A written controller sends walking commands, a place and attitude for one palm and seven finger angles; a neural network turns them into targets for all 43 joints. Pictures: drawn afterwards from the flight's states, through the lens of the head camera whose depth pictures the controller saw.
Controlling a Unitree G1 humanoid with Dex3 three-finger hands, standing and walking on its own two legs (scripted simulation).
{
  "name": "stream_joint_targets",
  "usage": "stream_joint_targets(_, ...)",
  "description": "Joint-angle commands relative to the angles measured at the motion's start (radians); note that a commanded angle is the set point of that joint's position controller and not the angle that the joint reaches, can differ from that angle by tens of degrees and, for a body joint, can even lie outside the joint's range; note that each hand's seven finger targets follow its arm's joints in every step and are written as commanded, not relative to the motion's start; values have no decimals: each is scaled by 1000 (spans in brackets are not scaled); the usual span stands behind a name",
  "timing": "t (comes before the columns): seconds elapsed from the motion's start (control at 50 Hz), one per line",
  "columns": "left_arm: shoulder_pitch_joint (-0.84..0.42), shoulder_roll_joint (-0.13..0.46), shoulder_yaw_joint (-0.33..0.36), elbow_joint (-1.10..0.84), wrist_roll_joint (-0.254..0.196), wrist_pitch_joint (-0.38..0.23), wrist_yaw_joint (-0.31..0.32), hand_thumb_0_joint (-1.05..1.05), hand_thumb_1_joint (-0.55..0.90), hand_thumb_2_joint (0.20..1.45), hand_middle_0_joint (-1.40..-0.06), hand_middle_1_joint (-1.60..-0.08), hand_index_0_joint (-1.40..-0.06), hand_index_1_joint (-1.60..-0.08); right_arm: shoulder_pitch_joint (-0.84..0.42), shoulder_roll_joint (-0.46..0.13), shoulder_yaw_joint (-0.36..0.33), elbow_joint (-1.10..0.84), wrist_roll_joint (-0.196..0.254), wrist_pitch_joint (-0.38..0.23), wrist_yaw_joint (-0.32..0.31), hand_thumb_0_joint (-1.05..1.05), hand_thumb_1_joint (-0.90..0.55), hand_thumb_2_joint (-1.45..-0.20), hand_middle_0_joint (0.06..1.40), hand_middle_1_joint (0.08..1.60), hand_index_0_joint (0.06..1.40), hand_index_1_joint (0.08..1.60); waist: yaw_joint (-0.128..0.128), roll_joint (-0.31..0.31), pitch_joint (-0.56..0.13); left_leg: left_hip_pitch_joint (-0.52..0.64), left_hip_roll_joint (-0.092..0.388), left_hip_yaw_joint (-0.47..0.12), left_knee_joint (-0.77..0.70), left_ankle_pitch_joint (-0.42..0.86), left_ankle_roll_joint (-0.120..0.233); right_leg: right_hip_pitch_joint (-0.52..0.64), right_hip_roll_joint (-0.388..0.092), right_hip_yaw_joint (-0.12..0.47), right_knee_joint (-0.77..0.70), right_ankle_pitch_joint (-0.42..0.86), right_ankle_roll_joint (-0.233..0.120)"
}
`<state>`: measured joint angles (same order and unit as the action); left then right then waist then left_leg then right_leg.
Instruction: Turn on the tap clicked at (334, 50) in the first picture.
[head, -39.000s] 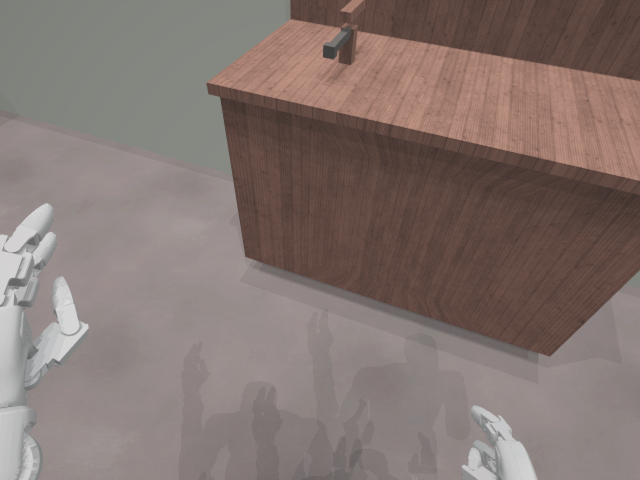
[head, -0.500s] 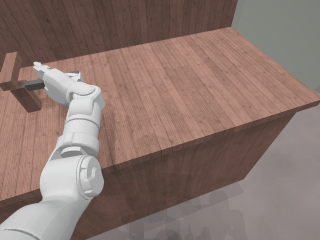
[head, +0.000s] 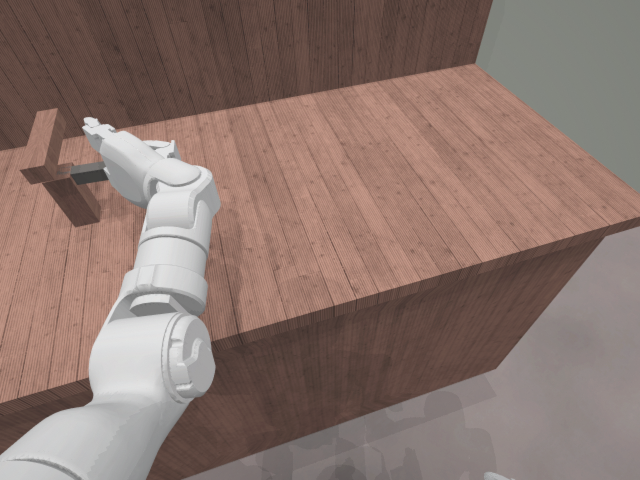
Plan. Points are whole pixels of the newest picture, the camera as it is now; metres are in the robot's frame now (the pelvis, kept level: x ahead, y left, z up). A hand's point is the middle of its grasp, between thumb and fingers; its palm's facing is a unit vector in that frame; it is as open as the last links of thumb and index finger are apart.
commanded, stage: lift the hand up off the lever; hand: left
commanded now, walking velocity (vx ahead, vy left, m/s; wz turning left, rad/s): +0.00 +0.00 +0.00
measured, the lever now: (168, 160) +0.53 +0.23 +0.12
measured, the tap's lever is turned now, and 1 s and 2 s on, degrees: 86 86 86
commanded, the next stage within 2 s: draw the hand back beside the body in 0.56 s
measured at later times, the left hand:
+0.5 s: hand (174, 146) +0.46 +0.17 +0.20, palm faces +0.77 -0.64 -0.07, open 7.8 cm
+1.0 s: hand (153, 216) +0.37 +0.19 +0.17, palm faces +0.34 -0.93 -0.13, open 7.8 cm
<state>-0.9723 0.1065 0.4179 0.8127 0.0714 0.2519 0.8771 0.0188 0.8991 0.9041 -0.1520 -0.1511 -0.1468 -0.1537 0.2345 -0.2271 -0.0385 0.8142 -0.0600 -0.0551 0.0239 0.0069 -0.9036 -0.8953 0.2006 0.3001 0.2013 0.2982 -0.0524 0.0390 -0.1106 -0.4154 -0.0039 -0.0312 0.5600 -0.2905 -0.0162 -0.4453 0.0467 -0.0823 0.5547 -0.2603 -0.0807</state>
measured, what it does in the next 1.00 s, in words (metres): stands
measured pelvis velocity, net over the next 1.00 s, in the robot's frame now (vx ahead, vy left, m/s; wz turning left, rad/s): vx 0.00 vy -0.01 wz -0.06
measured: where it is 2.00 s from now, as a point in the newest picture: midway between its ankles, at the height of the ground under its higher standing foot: outside the picture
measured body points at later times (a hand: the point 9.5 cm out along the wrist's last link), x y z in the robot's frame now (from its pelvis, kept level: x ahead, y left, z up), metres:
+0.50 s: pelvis +0.00 +0.00 +0.00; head +0.01 -0.02 +0.45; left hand +0.41 +0.20 +0.20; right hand +0.14 -0.24 -0.12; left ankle -0.01 +0.13 -0.73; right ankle +0.01 -0.06 -0.73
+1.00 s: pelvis +0.00 -0.01 +0.01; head -0.03 -0.03 +0.46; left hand +0.35 +0.23 +0.18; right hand +0.12 -0.27 -0.10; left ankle -0.01 +0.13 -0.73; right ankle +0.01 -0.06 -0.73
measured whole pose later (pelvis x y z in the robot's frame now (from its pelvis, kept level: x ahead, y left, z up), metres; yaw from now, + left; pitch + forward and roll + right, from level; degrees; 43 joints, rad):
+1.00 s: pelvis +0.00 -0.01 +0.01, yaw -4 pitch -3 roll +1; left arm -0.28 0.27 0.25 0.25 -0.11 0.14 0.20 0.02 0.89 0.90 -0.17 -0.18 -0.16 -0.18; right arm 0.21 -0.25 -0.01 0.68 0.05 0.01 -0.05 0.01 -0.90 -0.90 0.20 0.30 0.20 0.30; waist -0.03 0.05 -0.02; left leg -0.10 0.03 0.03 0.40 -0.25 -0.02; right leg -0.16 0.08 -0.02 0.42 -0.21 -0.09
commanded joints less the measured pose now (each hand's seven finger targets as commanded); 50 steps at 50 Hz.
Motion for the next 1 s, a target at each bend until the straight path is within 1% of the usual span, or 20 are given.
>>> stream_joint_targets(0.0,-485,221,-20,-252,32,-37,10,0,900,900,-150,-150,-150,-150,-21,-120,-33,-110,2,-24,-19,0,-900,-900,200,300,200,300,11,-79,-367,60,-9,52,-44,264,28,299,-65,51,-69,335,79)
stream_joint_targets(0.08,-473,219,-24,-288,51,-25,11,0,900,900,-150,-150,-150,-150,-30,-120,-38,-110,1,-22,-16,0,-900,-900,200,300,200,300,18,-70,-353,79,-3,54,-44,296,26,299,-60,42,-65,354,72)
stream_joint_targets(0.1,-496,178,-64,-315,52,-24,8,0,900,900,-150,-150,-150,-150,-35,-115,-36,-113,1,-27,-13,0,-900,-900,200,300,200,300,9,-46,-351,97,-1,57,-44,307,24,284,-57,41,-63,349,68)
stream_joint_targets(0.16,-479,165,-75,-356,41,-17,2,0,900,900,-150,-150,-150,-150,-36,-115,-40,-113,3,-33,-12,0,-900,-900,200,300,200,300,8,-54,-370,127,1,60,-42,322,23,295,-55,42,-68,359,69)
stream_joint_targets(0.18,-453,160,-74,-365,33,-13,-6,0,900,900,-150,-150,-150,-150,-46,-116,-42,-116,7,-31,-15,0,-900,-900,200,300,200,300,22,-60,-363,125,0,54,-49,326,21,304,-51,35,-69,349,65)
stream_joint_targets(0.22,-447,109,-117,-377,19,1,-14,0,900,900,-150,-150,-150,-150,-57,-112,-38,-116,11,-36,-14,0,-900,-900,200,300,200,300,15,-56,-343,143,-1,57,-54,331,18,295,-51,33,-75,346,64)
stream_joint_targets(0.34,-442,71,-144,-383,0,53,-16,0,900,900,-150,-150,-150,-150,-97,-106,-31,-109,17,-39,-16,0,-900,-900,200,300,200,300,22,-61,-295,151,-2,54,-76,313,11,282,-52,27,-97,292,60)
stream_joint_targets(0.48,-436,153,-67,-361,14,59,10,0,900,900,-150,-150,-150,-150,-125,-105,-26,-109,13,-20,-24,0,-900,-900,200,300,200,300,53,-98,-312,122,-5,53,-80,302,11,311,-59,35,-96,302,63)
stream_joint_targets(0.5,-465,105,-108,-348,21,61,13,0,900,900,-150,-150,-150,-150,-132,-99,-19,-110,13,-22,-21,0,-900,-900,200,300,200,300,39,-94,-288,121,-4,59,-79,290,12,286,-61,37,-100,288,65)
stream_joint_targets(0.58,-499,171,-66,-354,38,51,19,0,900,900,-150,-150,-150,-150,-133,-104,-22,-112,11,-15,-27,0,-900,-900,200,300,200,300,44,-91,-322,113,-5,55,-73,276,16,303,-65,46,-96,287,67)
stream_joint_targets(0.64,-500,116,-106,-349,37,50,18,0,900,900,-150,-150,-150,-150,-123,-97,-21,-112,9,-19,-24,0,-900,-900,200,300,200,300,29,-89,-342,124,-5,62,-62,287,16,298,-68,48,-89,321,73)
stream_joint_targets(0.66,-397,81,-260,-446,43,50,-151,0,900,900,-151,-153,-151,-153,-98,-130,-28,-134,20,11,-43,0,-900,-900,200,300,200,300,-8,-119,-360,174,-11,70,-57,320,32,343,-60,70,-59,424,68)
stream_joint_targets(0.68,-342,175,-173,-459,25,42,-224,0,900,900,-152,-156,-152,-156,-81,-136,-34,-158,34,21,-62,0,-900,-900,200,300,200,300,15,-125,-390,185,-15,71,-60,341,44,383,-61,71,-68,474,68)
stream_joint_targets(0.72,-236,186,-184,-514,-3,31,-314,0,900,900,-154,-162,-154,-162,-84,-121,-19,-189,51,32,-84,0,-900,-900,200,300,200,300,40,-118,-390,199,-17,74,-83,356,49,441,-67,86,-72,562,81)
stream_joint_targets(0.8,72,231,-156,-609,-107,-5,-530,0,900,900,-158,-174,-158,-174,-112,-112,7,-243,92,56,-111,0,-900,-900,200,300,200,300,80,-176,-264,201,-3,68,-135,311,53,489,-65,97,-118,574,90)
stream_joint_targets(0.84,152,273,-97,-727,-157,-4,-556,0,900,900,-160,-180,-160,-180,-160,-100,17,-276,107,54,-123,0,-900,-900,200,300,200,300,112,-155,-238,210,-2,73,-152,277,53,515,-73,116,-150,538,102)
stream_joint_targets(0.86,306,488,-52,-669,-151,-79,-608,0,900,900,-161,-183,-161,-183,-133,-107,12,-261,97,44,-94,0,-900,-900,200,300,200,300,88,-122,-169,197,16,68,-184,213,51,537,-108,143,-166,522,125)
stream_joint_targets(0.88,330,523,-21,-704,-157,-132,-640,0,900,900,-162,-186,-162,-186,-155,-103,17,-269,103,45,-83,0,-900,-900,200,300,200,300,116,-49,-142,182,7,64,-195,186,51,542,-105,143,-169,447,111)
stream_joint_targets(0.94,284,494,-96,-930,-165,-255,-695,0,900,900,-165,-195,-165,-195,-211,-92,17,-310,106,6,-79,0,-900,-900,200,300,200,300,93,-16,-104,235,8,67,-203,166,58,489,-100,160,-226,323,97)
stream_joint_targets(0.98,260,471,-139,-1066,-163,-322,-716,0,900,900,-167,-201,-167,-201,-235,-92,12,-319,107,-29,-77,0,-900,-900,200,300,200,300,82,62,-89,309,5,72,-201,172,60,419,-87,153,-268,239,80)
